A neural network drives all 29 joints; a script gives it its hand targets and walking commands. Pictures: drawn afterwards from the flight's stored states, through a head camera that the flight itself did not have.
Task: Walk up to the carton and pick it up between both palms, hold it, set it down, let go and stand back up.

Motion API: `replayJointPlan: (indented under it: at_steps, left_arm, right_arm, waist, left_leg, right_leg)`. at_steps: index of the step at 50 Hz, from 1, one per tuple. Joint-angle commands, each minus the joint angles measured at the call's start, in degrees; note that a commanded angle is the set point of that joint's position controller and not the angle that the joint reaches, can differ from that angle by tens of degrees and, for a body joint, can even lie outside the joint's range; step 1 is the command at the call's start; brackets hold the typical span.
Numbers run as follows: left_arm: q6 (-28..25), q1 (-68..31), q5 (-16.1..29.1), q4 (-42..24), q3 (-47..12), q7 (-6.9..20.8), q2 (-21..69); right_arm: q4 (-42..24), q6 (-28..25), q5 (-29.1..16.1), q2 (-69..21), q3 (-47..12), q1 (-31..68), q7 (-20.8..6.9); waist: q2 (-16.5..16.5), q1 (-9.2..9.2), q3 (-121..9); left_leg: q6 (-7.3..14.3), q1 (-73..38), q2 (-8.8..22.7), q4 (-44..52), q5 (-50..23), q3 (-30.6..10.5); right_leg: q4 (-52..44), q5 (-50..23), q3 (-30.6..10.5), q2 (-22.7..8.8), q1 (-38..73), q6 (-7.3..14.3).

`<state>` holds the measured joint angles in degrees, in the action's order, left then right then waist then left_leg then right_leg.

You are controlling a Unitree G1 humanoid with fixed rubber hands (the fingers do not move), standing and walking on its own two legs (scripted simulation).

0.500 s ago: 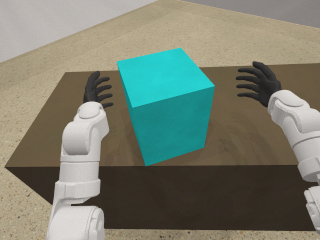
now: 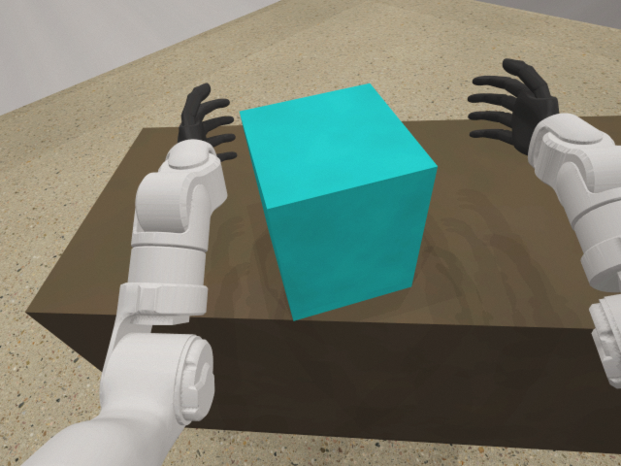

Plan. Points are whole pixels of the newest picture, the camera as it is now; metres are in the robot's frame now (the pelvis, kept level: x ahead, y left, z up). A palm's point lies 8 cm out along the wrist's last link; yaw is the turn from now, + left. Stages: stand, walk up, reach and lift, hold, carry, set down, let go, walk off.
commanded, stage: reach and lift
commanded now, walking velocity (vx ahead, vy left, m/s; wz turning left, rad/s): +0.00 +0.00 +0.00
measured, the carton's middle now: (330, 204) +0.47 +0.06 +0.06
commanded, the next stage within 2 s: none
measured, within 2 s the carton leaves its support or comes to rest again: leaves its support in 1.92 s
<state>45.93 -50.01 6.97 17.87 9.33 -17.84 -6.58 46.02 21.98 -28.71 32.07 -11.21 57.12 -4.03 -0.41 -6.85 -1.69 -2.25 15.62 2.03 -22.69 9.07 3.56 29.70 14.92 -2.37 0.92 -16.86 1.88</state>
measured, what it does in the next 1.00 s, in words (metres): stands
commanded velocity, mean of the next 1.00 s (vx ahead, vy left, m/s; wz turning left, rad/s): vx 0.00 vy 0.00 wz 0.00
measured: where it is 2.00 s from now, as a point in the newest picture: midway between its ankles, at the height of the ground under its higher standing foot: outside the picture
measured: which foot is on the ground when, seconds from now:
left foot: down 0.00-1.00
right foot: down 0.00-1.00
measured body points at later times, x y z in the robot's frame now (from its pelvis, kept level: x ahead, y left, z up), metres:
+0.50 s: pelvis +0.01 +0.00 +0.00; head +0.04 -0.02 +0.45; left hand +0.44 +0.21 +0.22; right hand +0.50 -0.16 +0.19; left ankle +0.03 +0.15 -0.74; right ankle +0.00 -0.10 -0.74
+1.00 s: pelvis +0.01 +0.00 +0.00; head +0.07 -0.03 +0.44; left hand +0.42 +0.24 +0.09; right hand +0.52 -0.13 +0.14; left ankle +0.03 +0.15 -0.74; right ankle +0.00 -0.10 -0.74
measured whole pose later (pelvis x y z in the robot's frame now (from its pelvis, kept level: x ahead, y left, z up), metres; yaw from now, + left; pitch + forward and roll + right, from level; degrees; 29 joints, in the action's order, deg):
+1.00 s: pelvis +0.01 +0.00 +0.00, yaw +1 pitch +16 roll +2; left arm 8.6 -46.5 7.0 50.2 12.0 -12.3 -6.6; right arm 70.3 3.4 -20.6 21.9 -6.9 65.4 -5.1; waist -0.7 -8.7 -9.5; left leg -2.7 31.2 2.2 -22.7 7.1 2.4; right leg 29.6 13.3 -1.3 1.1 -32.0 1.8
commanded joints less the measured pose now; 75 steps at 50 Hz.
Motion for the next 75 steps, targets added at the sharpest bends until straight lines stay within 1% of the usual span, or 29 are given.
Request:
replayJointPlan:
  at_steps: [1,3,5,7,9,14,18,19,20,23,27,30,32,34,36,38,40,43,45,47,51,54,55,64,65,66,67,69,75]
  left_arm:
    - [-4.2,-36.1,2.6,0.3,3.9,-0.4,-13.0]
    - [-4.8,-37.4,2.6,0.8,3.8,-0.5,-13.3]
    - [-5.4,-39.0,2.6,1.6,3.9,-0.6,-13.7]
    - [-5.9,-39.8,2.6,4.0,4.3,-0.4,-14.0]
    - [-6.6,-39.9,2.2,5.9,4.6,-0.2,-14.0]
    - [-9.2,-36.9,1.0,10.8,4.7,0.9,-12.2]
    - [-11.8,-34.1,0.3,14.1,5.0,2.3,-11.3]
    - [-12.4,-33.1,0.0,16.7,5.2,2.8,-11.1]
    - [-13.3,-33.1,0.0,16.6,4.7,3.0,-10.6]
    - [-15.2,-30.6,-0.9,20.8,4.4,3.9,-9.7]
    - [-17.7,-29.4,-1.4,25.1,3.7,4.8,-8.8]
    - [-19.4,-28.4,-1.4,29.7,2.9,5.3,-7.8]
    - [-20.8,-27.1,-1.4,31.7,2.2,5.8,-6.8]
    - [-22.5,-26.0,-1.8,33.3,2.2,6.3,-6.5]
    - [-24.9,-26.3,-1.8,33.2,1.7,6.7,-6.0]
    - [-28.2,-27.2,-1.7,30.9,1.4,6.8,-5.7]
    - [-32.4,-28.7,-2.1,25.9,1.7,6.6,-5.7]
    - [-38.1,-29.4,-2.8,19.8,3.3,5.5,-6.2]
    - [-40.8,-30.6,-2.7,17.6,2.8,5.1,-5.4]
    - [-42.6,-31.5,-2.1,15.4,1.7,4.7,-4.5]
    - [-44.0,-30.0,-1.8,15.2,0.6,4.6,-2.8]
    - [-44.2,-28.0,-2.2,18.7,1.1,5.2,-2.5]
    - [-44.3,-27.7,-2.6,19.3,1.2,5.3,-2.4]
    - [-45.1,-27.4,-4.1,26.0,2.8,7.0,0.5]
    - [-45.3,-27.7,-4.5,26.4,2.9,7.2,1.5]
    - [-45.6,-27.6,-5.0,26.6,3.5,7.3,1.9]
    - [-45.7,-28.0,-5.0,26.8,3.3,7.4,3.0]
    - [-46.1,-28.5,-6.0,27.0,4.4,7.6,3.8]
    - [-45.9,-29.5,-10.8,24.8,8.9,7.0,5.5]
  right_arm:
    - [0.8,-1.7,-2.7,11.9,3.6,42.4,-0.4]
    - [2.0,-1.8,-3.0,11.7,3.1,43.6,-0.5]
    - [3.1,-2.0,-2.8,11.7,3.1,44.6,-0.3]
    - [3.5,-2.2,-3.0,11.3,2.4,46.3,-0.3]
    - [5.7,-2.3,-2.6,10.9,2.2,46.1,-0.2]
    - [8.9,-3.6,-2.7,8.7,0.1,44.2,-0.3]
    - [9.1,-5.3,-1.9,6.9,0.2,42.7,-0.2]
    - [10.1,-5.6,-1.4,6.4,0.3,42.0,-0.2]
    - [9.7,-6.1,-1.3,6.3,0.4,42.0,-0.2]
    - [11.4,-7.4,0.4,5.6,1.3,39.9,-0.2]
    - [14.5,-8.5,2.3,4.3,2.2,37.5,-0.5]
    - [16.9,-8.9,4.5,3.0,3.3,35.9,-0.7]
    - [17.8,-9.6,5.9,2.1,4.1,34.6,-0.8]
    - [18.7,-10.5,7.1,0.8,4.6,33.2,-0.9]
    - [19.5,-11.7,8.5,-0.1,5.7,32.7,-1.0]
    - [18.8,-13.8,9.6,-0.8,6.8,32.7,-1.2]
    - [17.5,-16.6,10.6,-1.0,7.6,32.8,-1.2]
    - [17.5,-20.6,10.5,-2.5,6.8,33.0,-1.2]
    - [19.4,-22.0,10.7,-2.6,6.9,32.8,-1.4]
    - [21.1,-23.0,11.0,-1.8,7.4,32.6,-1.4]
    - [22.8,-24.1,11.2,-2.3,7.0,32.0,-1.2]
    - [21.1,-25.0,11.0,-2.2,6.4,33.2,-0.8]
    - [20.8,-25.2,10.7,-2.6,6.0,33.4,-0.7]
    - [20.8,-24.9,11.5,-7.9,6.2,35.2,-0.7]
    - [21.4,-24.7,12.2,-8.8,7.0,34.9,-0.8]
    - [21.0,-24.7,12.6,-9.9,7.2,35.0,-0.8]
    - [21.3,-24.7,13.3,-10.5,8.1,35.2,-0.9]
    - [21.0,-24.6,14.8,-12.4,9.5,35.1,-0.8]
    - [19.1,-25.2,22.1,-14.9,16.3,35.4,0.4]
  waist:
    - [5.3,-7.41,-30.9]
    - [4.7,-7.77,-32.9]
    - [4.5,-7.49,-34.6]
    - [5.6,-7.94,-35.2]
    - [5.7,-7.62,-35.3]
    - [5.9,-7.80,-35.4]
    - [6.3,-6.98,-35.6]
    - [6.7,-6.76,-34.7]
    - [6.2,-6.49,-35.1]
    - [6.6,-5.78,-34.2]
    - [6.5,-5.05,-31.6]
    - [7.4,-4.52,-28.9]
    - [7.6,-3.77,-27.2]
    - [8.1,-3.76,-26.6]
    - [7.9,-3.22,-27.6]
    - [7.5,-3.04,-31.5]
    - [6.1,-3.18,-38.1]
    - [5.7,-4.46,-46.8]
    - [5.1,-4.42,-50.0]
    - [3.8,-3.43,-52.8]
    - [3.6,-2.82,-53.6]
    - [5.4,-2.92,-52.7]
    - [5.3,-3.27,-52.5]
    - [8.5,-4.10,-46.4]
    - [8.6,-3.63,-45.4]
    - [9.0,-4.17,-45.0]
    - [9.1,-3.69,-44.7]
    - [9.4,-3.75,-44.1]
    - [10.0,-2.93,-44.0]
  left_leg:
    - [0.6,-2.7,-1.0,1.1,-13.7,1.0]
    - [0.3,-2.5,-1.0,0.8,-14.6,1.0]
    - [0.1,-2.4,-1.2,0.4,-16.0,1.0]
    - [0.2,-1.2,-1.3,0.4,-16.1,1.0]
    - [0.1,-0.7,-1.4,0.4,-16.3,1.1]
    - [-0.2,-0.6,-1.6,0.1,-18.6,0.8]
    - [0.0,0.0,-1.9,-0.1,-19.0,0.6]
    - [0.2,0.9,-2.0,0.0,-17.9,0.6]
    - [0.0,0.9,-2.0,0.0,-17.9,0.5]
    - [-0.1,0.7,-1.9,-0.1,-17.2,0.3]
    - [0.0,1.4,-1.6,0.0,-13.9,0.3]
    - [0.5,2.6,-1.1,0.4,-9.7,0.3]
    - [0.7,2.8,-1.1,0.4,-8.2,0.2]
    - [0.9,3.3,-1.2,0.1,-7.6,0.2]
    - [0.8,3.6,-1.1,-0.3,-7.4,0.2]
    - [0.4,3.2,-1.1,-1.4,-10.0,0.4]
    - [-0.5,1.6,-1.2,-3.3,-15.8,0.6]
    - [-1.5,-0.5,-1.1,-5.4,-24.2,1.1]
    - [-2.0,-1.5,-0.8,-5.7,-25.9,1.2]
    - [-2.7,-4.0,-0.5,-6.5,-28.0,0.9]
    - [-3.0,-5.5,-0.6,-7.7,-30.4,0.9]
    - [-2.6,-4.3,-1.0,-7.9,-30.4,0.9]
    - [-2.5,-3.6,-1.1,-7.9,-30.5,1.0]
    - [-0.4,1.5,-1.5,-5.1,-24.7,1.0]
    - [-0.2,1.7,-1.5,-4.5,-23.7,0.7]
    - [0.0,2.0,-1.5,-4.4,-23.1,1.0]
    - [0.1,1.8,-1.4,-4.1,-22.8,0.9]
    - [0.5,2.3,-1.4,-3.8,-21.8,1.0]
    - [0.5,1.9,-1.3,-2.8,-21.8,1.7]
  right_leg:
    - [-7.9,-29.2,-2.2,3.0,10.1,-0.4]
    - [-7.6,-30.5,-2.0,3.1,10.0,-0.4]
    - [-7.1,-33.2,-1.8,3.1,10.6,-0.5]
    - [-6.7,-34.8,-1.7,3.0,11.1,-0.8]
    - [-6.5,-36.0,-1.6,2.9,11.4,-1.0]
    - [-6.1,-40.1,-1.1,3.0,12.2,-1.5]
    - [-5.9,-42.1,-0.8,2.9,12.9,-1.9]
    - [-6.0,-41.4,-0.7,2.9,12.8,-2.0]
    - [-5.9,-41.3,-0.6,2.9,12.7,-2.0]
    - [-6.6,-38.3,0.2,3.3,11.0,-1.7]
    - [-7.6,-31.1,0.7,3.5,7.6,-1.4]
    - [-8.8,-23.4,1.0,3.5,4.1,-1.1]
    - [-9.1,-21.0,1.1,3.4,2.9,-1.1]
    - [-9.1,-19.5,1.1,3.3,2.1,-1.2]
    - [-8.8,-18.7,1.2,3.1,1.2,-1.4]
    - [-8.0,-21.4,1.4,3.1,1.5,-1.6]
    - [-6.5,-27.7,1.5,3.2,2.5,-1.9]
    - [-4.9,-35.1,1.8,3.5,3.4,-2.4]
    - [-4.7,-35.1,2.2,3.7,1.9,-2.3]
    - [-4.9,-33.7,2.9,4.0,-1.0,-1.8]
    - [-5.6,-33.5,3.3,4.4,-3.4,-1.5]
    - [-5.5,-35.1,3.2,4.3,-2.6,-1.9]
    - [-5.4,-36.1,3.0,4.2,-1.7,-2.0]
    - [-5.3,-36.1,1.9,2.6,1.8,-3.5]
    - [-5.5,-34.8,2.0,2.4,1.6,-3.6]
    - [-5.6,-34.4,1.8,2.3,2.1,-3.6]
    - [-5.8,-33.2,1.9,2.4,1.5,-3.6]
    - [-5.9,-32.6,1.7,2.1,2.2,-3.7]
    - [-6.0,-33.4,2.2,1.9,5.4,-4.2]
